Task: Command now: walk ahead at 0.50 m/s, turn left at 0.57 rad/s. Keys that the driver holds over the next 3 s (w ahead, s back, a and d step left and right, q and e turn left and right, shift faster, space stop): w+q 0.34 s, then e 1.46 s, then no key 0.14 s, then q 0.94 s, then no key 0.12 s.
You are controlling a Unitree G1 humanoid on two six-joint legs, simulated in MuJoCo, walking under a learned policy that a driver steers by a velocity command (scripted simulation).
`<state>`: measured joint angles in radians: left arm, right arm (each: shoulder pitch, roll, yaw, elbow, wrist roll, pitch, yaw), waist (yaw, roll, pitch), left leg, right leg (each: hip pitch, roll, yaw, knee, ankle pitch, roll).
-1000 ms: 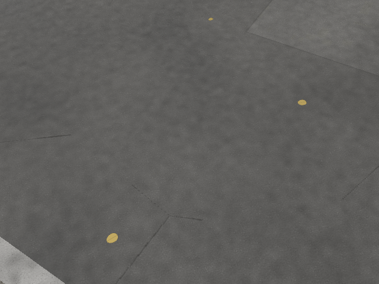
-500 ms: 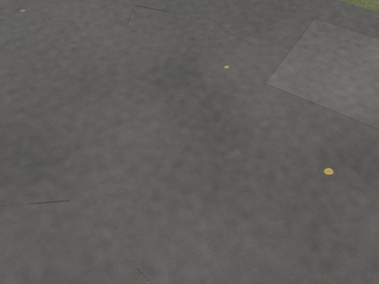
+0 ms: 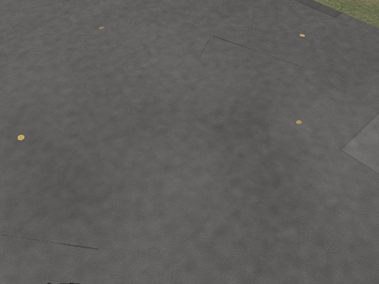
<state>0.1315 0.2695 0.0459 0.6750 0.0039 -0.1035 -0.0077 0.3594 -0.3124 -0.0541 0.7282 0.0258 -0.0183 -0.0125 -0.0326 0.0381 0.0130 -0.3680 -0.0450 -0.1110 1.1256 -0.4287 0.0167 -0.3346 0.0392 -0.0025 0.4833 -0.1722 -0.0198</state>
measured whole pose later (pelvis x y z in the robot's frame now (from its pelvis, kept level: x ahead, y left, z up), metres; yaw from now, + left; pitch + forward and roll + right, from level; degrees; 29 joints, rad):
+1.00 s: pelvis +0.36 +0.06 +0.00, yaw +0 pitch +2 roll +2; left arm 0.17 0.30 0.07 0.70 0.00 0.01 -0.01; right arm 0.10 -0.31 -0.08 0.77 0.00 0.01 -0.02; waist 0.01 0.02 0.07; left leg -0.41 0.01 0.05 1.02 -0.55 -0.04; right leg -0.36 0.01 -0.01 0.56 -0.23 -0.06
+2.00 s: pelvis +0.37 +0.05 +0.01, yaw -33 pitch +1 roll +1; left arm 0.16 0.28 0.05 0.64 0.01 0.01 0.01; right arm 0.14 -0.34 -0.09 0.78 0.00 0.03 -0.03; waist -0.01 0.05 0.06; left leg -0.49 0.04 0.00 1.07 -0.38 -0.08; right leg -0.24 0.03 0.02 0.44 -0.22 -0.05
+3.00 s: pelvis +0.36 +0.06 +0.00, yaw -3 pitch +1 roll -1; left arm 0.18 0.31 0.08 0.73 -0.02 0.01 0.01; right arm 0.12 -0.30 -0.07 0.64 0.02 0.07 0.01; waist 0.03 0.00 0.07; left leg -0.29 0.03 0.03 0.56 -0.26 -0.03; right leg -0.20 -0.09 -0.19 0.49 -0.29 0.02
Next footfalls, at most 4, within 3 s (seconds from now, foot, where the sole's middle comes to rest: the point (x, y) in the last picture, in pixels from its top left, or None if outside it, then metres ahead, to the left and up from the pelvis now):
0.40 left None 0.34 0.19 -0.77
0.90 right None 0.44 -0.03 -0.77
1.36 left None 0.47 0.20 -0.77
1.80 right None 0.36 -0.05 -0.77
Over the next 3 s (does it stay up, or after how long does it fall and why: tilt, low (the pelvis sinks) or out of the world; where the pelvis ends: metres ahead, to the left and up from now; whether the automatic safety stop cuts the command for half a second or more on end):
stays up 0.36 0.06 0.00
